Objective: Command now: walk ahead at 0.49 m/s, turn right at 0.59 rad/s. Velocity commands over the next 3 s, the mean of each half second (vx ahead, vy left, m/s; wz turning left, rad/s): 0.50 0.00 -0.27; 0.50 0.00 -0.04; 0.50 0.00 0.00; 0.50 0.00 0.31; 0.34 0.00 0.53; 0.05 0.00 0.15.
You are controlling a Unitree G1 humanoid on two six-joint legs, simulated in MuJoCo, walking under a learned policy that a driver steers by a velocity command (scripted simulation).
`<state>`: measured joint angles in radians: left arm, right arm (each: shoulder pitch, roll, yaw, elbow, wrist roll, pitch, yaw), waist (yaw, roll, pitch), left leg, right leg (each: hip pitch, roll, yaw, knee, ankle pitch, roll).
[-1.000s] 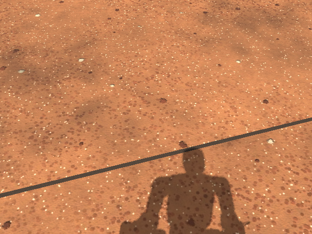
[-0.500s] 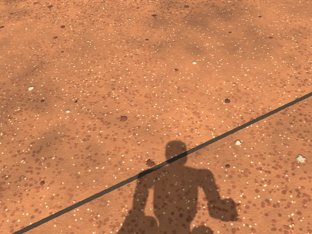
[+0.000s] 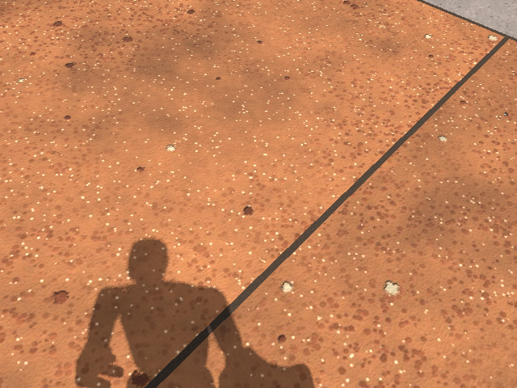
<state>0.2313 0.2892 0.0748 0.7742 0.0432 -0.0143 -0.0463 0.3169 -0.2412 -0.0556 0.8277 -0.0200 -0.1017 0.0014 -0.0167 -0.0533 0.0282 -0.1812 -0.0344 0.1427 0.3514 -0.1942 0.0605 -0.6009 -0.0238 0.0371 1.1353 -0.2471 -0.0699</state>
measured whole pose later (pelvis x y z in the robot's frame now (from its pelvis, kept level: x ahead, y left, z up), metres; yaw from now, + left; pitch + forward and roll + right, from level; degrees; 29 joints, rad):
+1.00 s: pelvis +0.55 -0.04 +0.00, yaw -7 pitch -1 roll +0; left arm 0.28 0.23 0.04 0.96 0.03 -0.06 -0.02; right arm 0.28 -0.23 -0.05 0.94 -0.02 -0.07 0.01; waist 0.01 -0.03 0.05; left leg -0.22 -0.06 0.11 0.40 -0.17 0.10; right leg -0.44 -0.04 0.00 1.13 -0.28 -0.08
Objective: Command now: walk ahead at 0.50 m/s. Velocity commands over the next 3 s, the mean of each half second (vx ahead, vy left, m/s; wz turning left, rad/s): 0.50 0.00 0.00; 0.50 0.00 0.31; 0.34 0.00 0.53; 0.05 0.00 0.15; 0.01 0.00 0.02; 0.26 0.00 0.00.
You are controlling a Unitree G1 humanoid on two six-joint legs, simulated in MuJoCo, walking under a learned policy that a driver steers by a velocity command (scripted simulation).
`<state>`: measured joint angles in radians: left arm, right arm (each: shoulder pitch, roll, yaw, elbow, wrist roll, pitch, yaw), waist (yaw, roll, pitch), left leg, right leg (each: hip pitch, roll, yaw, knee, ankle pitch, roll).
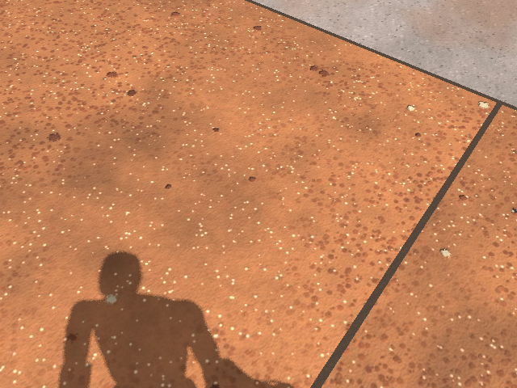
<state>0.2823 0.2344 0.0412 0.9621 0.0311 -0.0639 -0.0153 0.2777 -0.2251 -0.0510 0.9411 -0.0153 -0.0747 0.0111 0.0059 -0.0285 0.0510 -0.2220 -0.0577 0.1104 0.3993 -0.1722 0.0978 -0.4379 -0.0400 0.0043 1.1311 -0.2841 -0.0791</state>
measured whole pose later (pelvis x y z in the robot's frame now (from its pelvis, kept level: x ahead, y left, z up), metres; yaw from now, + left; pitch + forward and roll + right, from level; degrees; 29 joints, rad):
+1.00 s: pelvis +0.54 +0.01 -0.02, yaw +13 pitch +0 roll +0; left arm 0.37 0.20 0.04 1.02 0.01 -0.08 0.01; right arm 0.10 -0.22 -0.06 0.88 -0.03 -0.05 0.02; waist 0.01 -0.01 0.07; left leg -0.43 -0.08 0.11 0.61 -0.19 0.15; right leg -0.16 -0.03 -0.12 1.07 -0.43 -0.03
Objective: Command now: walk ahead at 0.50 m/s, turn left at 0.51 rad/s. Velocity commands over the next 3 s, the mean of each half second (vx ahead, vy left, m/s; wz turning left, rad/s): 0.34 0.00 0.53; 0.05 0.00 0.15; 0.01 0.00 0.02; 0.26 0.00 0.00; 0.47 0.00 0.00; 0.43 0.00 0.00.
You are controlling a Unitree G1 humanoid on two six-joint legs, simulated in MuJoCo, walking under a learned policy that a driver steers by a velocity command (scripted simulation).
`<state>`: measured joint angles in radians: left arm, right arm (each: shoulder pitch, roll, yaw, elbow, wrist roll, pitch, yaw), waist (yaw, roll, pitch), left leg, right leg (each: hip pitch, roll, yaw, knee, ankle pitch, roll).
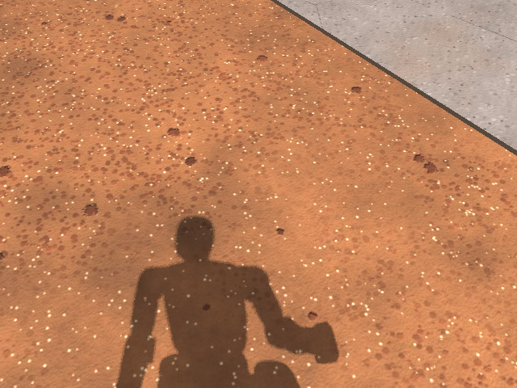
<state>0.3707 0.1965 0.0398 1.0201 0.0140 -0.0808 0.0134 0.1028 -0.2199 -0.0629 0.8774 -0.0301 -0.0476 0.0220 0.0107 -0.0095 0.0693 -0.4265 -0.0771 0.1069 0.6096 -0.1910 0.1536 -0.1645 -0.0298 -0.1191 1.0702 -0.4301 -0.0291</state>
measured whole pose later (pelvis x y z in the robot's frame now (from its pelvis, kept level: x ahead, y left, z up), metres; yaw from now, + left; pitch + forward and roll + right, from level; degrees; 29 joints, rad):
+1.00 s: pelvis +0.26 +0.00 +0.02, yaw +19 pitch -2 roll +0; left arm 0.25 0.23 0.01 0.94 0.01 0.01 0.00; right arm 0.25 -0.20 0.01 0.96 -0.01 0.00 -0.02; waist 0.03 -0.04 0.01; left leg -0.13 -0.06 -0.03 0.41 -0.25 0.04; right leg -0.27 0.00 -0.02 0.38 -0.07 -0.02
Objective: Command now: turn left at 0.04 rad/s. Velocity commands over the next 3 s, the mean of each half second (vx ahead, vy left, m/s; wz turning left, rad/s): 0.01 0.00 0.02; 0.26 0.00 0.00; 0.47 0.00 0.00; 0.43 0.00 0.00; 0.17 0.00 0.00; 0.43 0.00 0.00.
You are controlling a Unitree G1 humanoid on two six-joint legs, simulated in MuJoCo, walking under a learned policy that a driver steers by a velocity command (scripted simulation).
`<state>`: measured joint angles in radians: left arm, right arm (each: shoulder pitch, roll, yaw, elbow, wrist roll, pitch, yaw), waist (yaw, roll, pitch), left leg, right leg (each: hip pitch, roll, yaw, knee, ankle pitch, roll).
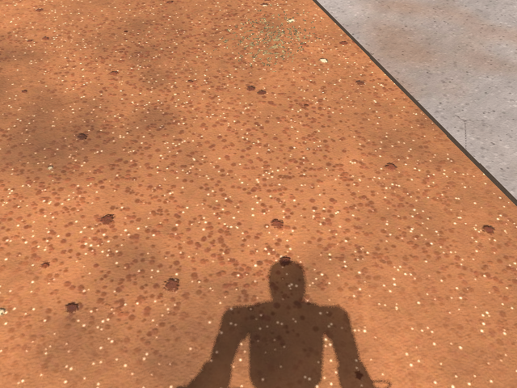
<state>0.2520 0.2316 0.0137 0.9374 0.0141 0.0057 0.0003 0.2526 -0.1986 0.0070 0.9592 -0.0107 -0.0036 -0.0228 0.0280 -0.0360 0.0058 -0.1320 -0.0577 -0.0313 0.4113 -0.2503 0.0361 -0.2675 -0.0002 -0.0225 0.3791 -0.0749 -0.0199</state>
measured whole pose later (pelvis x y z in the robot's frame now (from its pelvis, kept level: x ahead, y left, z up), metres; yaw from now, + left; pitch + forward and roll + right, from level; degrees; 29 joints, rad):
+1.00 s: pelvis +0.17 -0.05 +0.00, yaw +0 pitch +0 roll +0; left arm 0.36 0.19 0.05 1.06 0.02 -0.07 0.00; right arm 0.32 -0.21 -0.04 1.06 -0.03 -0.07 0.02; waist 0.00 0.03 0.02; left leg -0.39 0.03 0.02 1.08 -0.29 0.09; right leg -0.13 0.05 -0.09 0.39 -0.26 -0.08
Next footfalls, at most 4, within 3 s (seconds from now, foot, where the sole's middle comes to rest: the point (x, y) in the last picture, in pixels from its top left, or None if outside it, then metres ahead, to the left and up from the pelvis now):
1.34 left None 0.53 0.03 -0.78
1.90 right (317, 293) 0.84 -0.14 -0.78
2.32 left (252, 288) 0.85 0.05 -0.78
2.62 right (326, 277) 0.90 -0.17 -0.78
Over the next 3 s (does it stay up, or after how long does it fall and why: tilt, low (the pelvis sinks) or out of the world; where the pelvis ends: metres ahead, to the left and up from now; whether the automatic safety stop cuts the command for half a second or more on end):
stays up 1.02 -0.08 -0.01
